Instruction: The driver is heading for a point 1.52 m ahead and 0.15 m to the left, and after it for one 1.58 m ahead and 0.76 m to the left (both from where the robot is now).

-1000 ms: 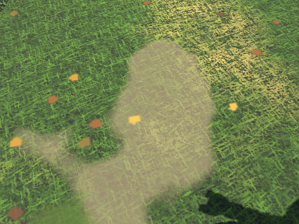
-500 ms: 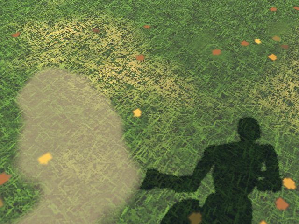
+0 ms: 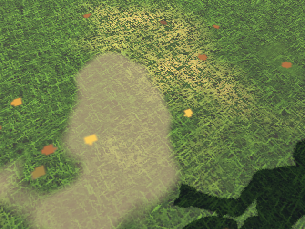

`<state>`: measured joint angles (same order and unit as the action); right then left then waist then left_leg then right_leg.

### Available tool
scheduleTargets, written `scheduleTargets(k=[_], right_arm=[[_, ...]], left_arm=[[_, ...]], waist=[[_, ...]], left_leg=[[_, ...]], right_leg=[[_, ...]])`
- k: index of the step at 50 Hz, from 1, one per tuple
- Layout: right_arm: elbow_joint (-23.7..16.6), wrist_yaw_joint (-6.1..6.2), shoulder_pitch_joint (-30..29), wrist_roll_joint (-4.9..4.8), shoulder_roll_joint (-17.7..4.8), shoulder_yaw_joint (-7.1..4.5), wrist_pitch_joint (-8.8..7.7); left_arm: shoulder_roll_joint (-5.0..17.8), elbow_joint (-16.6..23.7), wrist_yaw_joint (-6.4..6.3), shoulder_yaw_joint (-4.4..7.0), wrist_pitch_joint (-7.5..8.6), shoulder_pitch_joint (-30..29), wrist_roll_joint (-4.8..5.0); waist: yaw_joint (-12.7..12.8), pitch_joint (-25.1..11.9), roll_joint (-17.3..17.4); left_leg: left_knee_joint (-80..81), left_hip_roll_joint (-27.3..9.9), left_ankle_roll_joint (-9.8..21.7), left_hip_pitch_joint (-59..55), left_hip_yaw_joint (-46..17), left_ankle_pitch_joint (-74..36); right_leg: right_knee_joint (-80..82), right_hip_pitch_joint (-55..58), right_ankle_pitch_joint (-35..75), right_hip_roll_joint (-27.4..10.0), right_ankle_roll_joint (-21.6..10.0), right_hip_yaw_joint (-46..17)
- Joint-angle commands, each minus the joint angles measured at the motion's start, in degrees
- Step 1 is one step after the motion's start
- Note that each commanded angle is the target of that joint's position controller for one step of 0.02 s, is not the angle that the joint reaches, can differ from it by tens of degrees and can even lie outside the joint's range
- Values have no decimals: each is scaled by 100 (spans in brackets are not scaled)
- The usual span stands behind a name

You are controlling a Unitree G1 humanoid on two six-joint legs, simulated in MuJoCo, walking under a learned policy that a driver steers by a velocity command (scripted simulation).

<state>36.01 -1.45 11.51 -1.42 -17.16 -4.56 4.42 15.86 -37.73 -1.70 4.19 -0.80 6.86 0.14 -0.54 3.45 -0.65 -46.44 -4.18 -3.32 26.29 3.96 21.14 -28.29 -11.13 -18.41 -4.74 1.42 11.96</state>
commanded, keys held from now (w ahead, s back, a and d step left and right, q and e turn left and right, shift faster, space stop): q+shift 0.18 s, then w+q+shift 0.16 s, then w+shift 0.16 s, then w+e+shift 0.50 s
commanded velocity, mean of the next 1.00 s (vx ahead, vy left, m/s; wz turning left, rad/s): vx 0.59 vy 0.00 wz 0.22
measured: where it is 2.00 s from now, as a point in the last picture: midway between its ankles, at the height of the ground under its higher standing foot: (151, 81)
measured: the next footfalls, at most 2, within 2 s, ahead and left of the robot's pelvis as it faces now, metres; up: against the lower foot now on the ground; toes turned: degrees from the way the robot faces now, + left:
left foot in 0.06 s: +0.05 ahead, +0.12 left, +0.00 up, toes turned +8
right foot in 0.58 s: +0.25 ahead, -0.03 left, +0.00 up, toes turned +25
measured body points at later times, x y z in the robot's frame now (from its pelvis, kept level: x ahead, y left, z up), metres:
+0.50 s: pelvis +0.10 +0.04 +0.01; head +0.11 +0.07 +0.46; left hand +0.16 +0.37 -0.08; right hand +0.31 -0.19 -0.07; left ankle +0.01 +0.11 -0.73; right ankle +0.22 -0.07 -0.71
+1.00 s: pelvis +0.41 +0.15 -0.02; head +0.46 +0.15 +0.43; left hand +0.26 +0.40 -0.13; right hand +0.72 +0.00 -0.06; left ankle +0.49 +0.29 -0.74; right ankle +0.22 -0.03 -0.71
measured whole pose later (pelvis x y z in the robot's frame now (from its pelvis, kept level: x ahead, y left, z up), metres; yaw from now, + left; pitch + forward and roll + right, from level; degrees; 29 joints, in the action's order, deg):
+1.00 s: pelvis +0.41 +0.15 -0.02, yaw +8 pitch +4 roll +1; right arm 31.6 -0.8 -1.1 3.2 -16.0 1.1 -4.8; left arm 16.3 -52.9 1.1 4.0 3.8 32.1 0.5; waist 7.6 1.2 0.1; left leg -32.8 0.0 0.7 29.4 -0.3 8.2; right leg -36.3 -0.3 -28.8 4.0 -4.5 -14.1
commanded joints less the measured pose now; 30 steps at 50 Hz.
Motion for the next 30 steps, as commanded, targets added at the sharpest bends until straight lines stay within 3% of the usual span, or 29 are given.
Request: scheduleTargets(k=[1,2,3,4,5,6,7,8,9,10,11,13,17,20,21,23,26,28,29,30], right_arm=[[-550,-55,54,-14,-501,-184,7],[-472,0,342,-3,-600,-264,10],[-388,119,838,12,-1092,-461,-20],[-554,206,899,87,-1998,-640,-101],[-632,108,1005,252,-1700,-523,-303],[-608,91,743,225,-1486,-428,-431],[-586,132,463,92,-1322,-393,-475],[-643,189,108,-20,-1174,-341,-433],[-715,259,-165,-50,-1036,-266,-374],[-722,294,-19,-27,-1115,-282,-376],[-731,304,43,-38,-1061,-264,-402],[-719,316,155,-31,-1140,-257,-462],[-570,353,470,-29,-1249,-261,-567],[-497,332,573,-33,-1086,-172,-611],[-328,72,764,361,-1284,-232,-511],[-321,-94,783,299,-1070,-164,-500],[-318,-85,581,234,-1074,-130,-578],[-285,-2,463,252,-877,-43,-650],[-340,28,308,272,-585,61,-723],[-650,31,228,169,-318,148,-814]], left_arm=[[1057,261,82,359,113,-157,160],[957,160,111,351,122,-53,191],[784,83,149,318,150,205,114],[364,572,116,154,194,-208,-185],[570,623,84,177,212,-617,-174],[717,636,74,207,212,-712,-30],[740,561,40,221,227,-640,-19],[833,513,-15,254,231,-592,-85],[837,452,-38,270,205,-546,-141],[815,399,33,260,230,-301,-102],[795,330,108,250,268,-187,-52],[774,323,192,239,372,-391,28],[690,337,267,200,621,-753,48],[609,292,304,139,734,-818,72],[529,105,384,28,386,-600,-457],[539,247,399,11,243,-797,-330],[673,207,366,19,322,-445,-197],[827,-70,276,79,432,489,-263],[1170,-305,204,171,502,1533,-345],[1961,-445,226,366,487,2083,-374]], waist=[[-36,-701,-716],[-185,-792,-486],[-358,-997,419],[-264,-973,2262],[-599,-1705,1466],[-455,-1402,1041],[-252,-1072,662],[-87,-873,454],[45,-844,339],[111,-1068,605],[72,-1084,594],[-14,-792,747],[-167,-484,865],[-284,-412,1036],[-419,-435,1298],[-451,-179,1153],[-176,-135,1000],[311,-282,552],[823,-666,-291],[843,-890,-1842]], left_leg=[[939,165,331,-459,277,-377],[1487,366,518,-1119,285,-889],[1987,179,889,-2312,-455,-2694],[2281,-1387,2108,-3335,-3303,-4622],[2562,-1834,2715,-3245,-3898,-4219],[2626,-1649,2521,-3018,-3375,-3700],[2631,-1272,2158,-2742,-2944,-3091],[2628,-1052,1881,-2498,-2723,-2841],[2733,-829,1674,-2227,-2487,-2618],[2875,-749,1772,-2030,-2603,-1629],[3102,-622,1790,-2046,-2680,-136],[3465,-551,1747,-1858,-3013,1306],[3404,-448,1700,-1818,-3207,1154],[3241,-398,1627,-1647,-3024,792],[3259,-54,1494,-1508,-2846,1040],[3262,-79,1510,-1134,-2984,1044],[3249,-314,1496,-835,-3230,1081],[2533,-134,1340,-438,-2908,612],[831,298,1161,128,-2193,-219],[-921,1209,827,1658,-1051,410]], right_leg=[[93,579,2953,-1554,-900,-633],[-514,276,2772,-1337,-618,-341],[-1827,-631,1978,-819,-166,20],[-3735,-2963,-1821,321,454,-37],[-4641,-3142,-2363,507,394,-1486],[-4762,-3265,-1947,400,259,-1716],[-4454,-3270,-1403,290,144,-1784],[-4067,-3271,-908,224,114,-1815],[-3895,-3007,-508,237,94,-1788],[-3708,-2687,-189,345,112,-1782],[-3350,-2661,78,373,134,-1788],[-2506,-2650,276,532,181,-1734],[-1364,-2520,596,708,246,-1850],[-880,-2163,882,640,290,-1705],[-1022,-1997,748,624,314,-1255],[-796,-1693,643,570,284,-1157],[-291,-813,559,451,-26,-1089],[108,447,293,434,-328,-1138],[507,1525,-785,-201,-562,-2131],[1602,2469,-2775,-1352,-1232,-5111]])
